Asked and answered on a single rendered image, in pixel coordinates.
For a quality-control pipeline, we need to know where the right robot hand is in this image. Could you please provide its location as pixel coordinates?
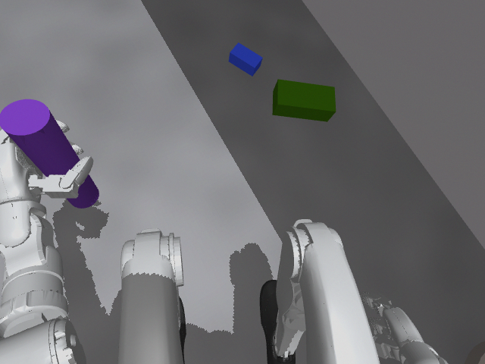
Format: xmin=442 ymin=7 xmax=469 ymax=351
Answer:
xmin=360 ymin=292 xmax=424 ymax=361

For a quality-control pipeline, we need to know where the left robot hand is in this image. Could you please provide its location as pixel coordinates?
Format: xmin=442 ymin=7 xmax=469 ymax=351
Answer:
xmin=0 ymin=119 xmax=93 ymax=205

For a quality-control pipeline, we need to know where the right robot arm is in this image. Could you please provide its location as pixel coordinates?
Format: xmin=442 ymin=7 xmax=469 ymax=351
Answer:
xmin=399 ymin=341 xmax=448 ymax=364

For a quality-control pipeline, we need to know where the right robot foot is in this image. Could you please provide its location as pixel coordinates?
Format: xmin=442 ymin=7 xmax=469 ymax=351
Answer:
xmin=260 ymin=280 xmax=296 ymax=364

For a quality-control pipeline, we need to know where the left robot arm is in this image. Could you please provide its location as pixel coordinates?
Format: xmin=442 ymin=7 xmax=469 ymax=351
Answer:
xmin=0 ymin=199 xmax=86 ymax=364

